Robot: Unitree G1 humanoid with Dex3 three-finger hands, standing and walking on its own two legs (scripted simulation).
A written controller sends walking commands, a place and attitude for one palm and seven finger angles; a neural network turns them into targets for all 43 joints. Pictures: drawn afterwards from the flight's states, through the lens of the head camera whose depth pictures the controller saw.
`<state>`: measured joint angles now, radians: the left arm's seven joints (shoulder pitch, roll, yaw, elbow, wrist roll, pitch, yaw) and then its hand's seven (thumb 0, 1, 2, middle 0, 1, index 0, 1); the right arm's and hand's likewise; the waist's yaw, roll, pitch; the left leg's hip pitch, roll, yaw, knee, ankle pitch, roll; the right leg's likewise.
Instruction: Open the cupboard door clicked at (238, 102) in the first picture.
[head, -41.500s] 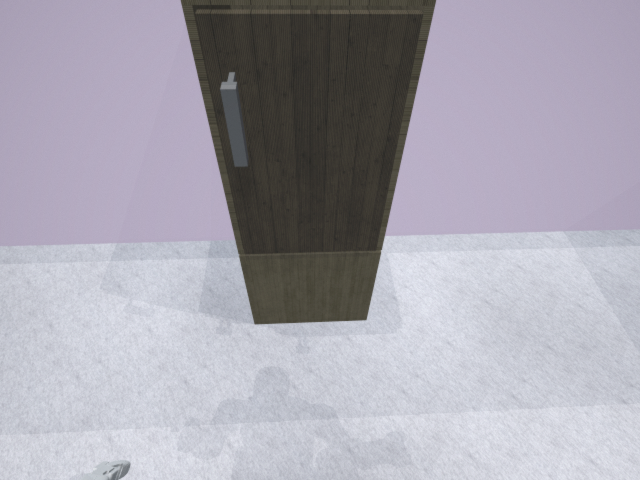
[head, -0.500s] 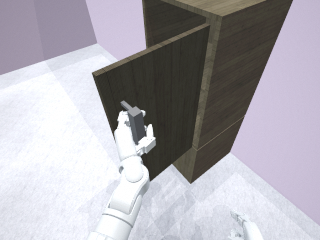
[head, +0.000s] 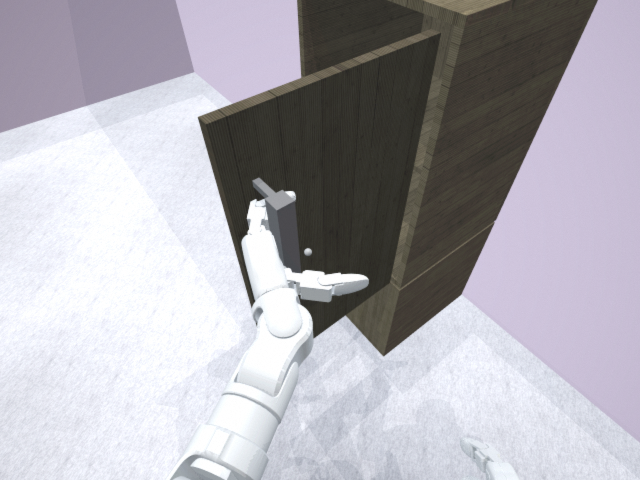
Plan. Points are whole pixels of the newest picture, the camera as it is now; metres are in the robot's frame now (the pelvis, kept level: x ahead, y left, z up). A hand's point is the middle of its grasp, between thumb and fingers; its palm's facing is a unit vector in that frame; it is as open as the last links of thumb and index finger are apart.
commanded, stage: open thumb and fingers to let go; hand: left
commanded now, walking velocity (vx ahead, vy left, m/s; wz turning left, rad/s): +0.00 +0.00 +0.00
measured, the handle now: (276, 234) +0.40 +0.09 +0.10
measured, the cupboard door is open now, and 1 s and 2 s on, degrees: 91 98 96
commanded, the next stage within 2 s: slide the hand sideways off the handle in 0.14 s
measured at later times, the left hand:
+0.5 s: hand (315, 284) +0.32 +0.03 +0.10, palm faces -0.18 -0.98 +0.00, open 16.1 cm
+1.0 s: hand (289, 311) +0.28 +0.06 +0.10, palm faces -0.10 -0.99 +0.00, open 16.2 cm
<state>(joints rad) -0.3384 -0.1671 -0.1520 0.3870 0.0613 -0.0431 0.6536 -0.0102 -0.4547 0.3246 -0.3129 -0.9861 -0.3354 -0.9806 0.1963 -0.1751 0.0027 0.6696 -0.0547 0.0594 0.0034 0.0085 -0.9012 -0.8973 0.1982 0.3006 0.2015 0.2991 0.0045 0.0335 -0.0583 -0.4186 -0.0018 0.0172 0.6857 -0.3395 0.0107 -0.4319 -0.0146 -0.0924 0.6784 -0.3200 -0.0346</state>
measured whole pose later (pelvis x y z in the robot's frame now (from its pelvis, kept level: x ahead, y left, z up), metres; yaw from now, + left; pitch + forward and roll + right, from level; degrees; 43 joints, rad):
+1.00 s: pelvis +0.01 -0.01 +0.01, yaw -2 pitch +1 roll +0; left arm 0.11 0.06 -0.17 -0.02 -0.08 -0.10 0.06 -0.02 -0.50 0.30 -0.19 -0.33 -0.19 -0.32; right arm 0.21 -0.20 0.04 0.54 0.01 0.00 -0.01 0.01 -0.90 -0.90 0.20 0.30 0.20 0.30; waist 0.01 0.03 -0.02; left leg -0.28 0.01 0.05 0.60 -0.33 0.00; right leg -0.32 0.01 -0.06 0.61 -0.31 -0.04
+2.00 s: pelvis +0.01 +0.00 +0.00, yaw +0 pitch +0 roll -1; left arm 0.39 0.21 0.07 -0.33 -0.23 -0.04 -0.17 -0.02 -0.50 0.31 -0.15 -0.30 -0.15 -0.30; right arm 0.24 -0.24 0.06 0.54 0.03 -0.20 -0.07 0.01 -0.90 -0.90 0.20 0.30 0.20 0.30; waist 0.04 0.06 -0.04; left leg -0.31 0.00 0.01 0.68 -0.37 0.02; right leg -0.31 -0.01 -0.09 0.66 -0.34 -0.02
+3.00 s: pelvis +0.03 +0.02 +0.03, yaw -2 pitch -5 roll -1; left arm 0.45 0.32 0.32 -0.37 -0.05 -0.10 0.11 0.01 0.86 0.89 -0.21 -0.31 -0.21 -0.30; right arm 0.18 -0.22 0.02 0.65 -0.01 -0.10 -0.06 0.01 -0.90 -0.90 0.20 0.30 0.20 0.30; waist 0.08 0.06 0.04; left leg -0.05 -0.01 0.04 0.39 -0.26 0.03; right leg -0.06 0.00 -0.06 0.35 -0.21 -0.01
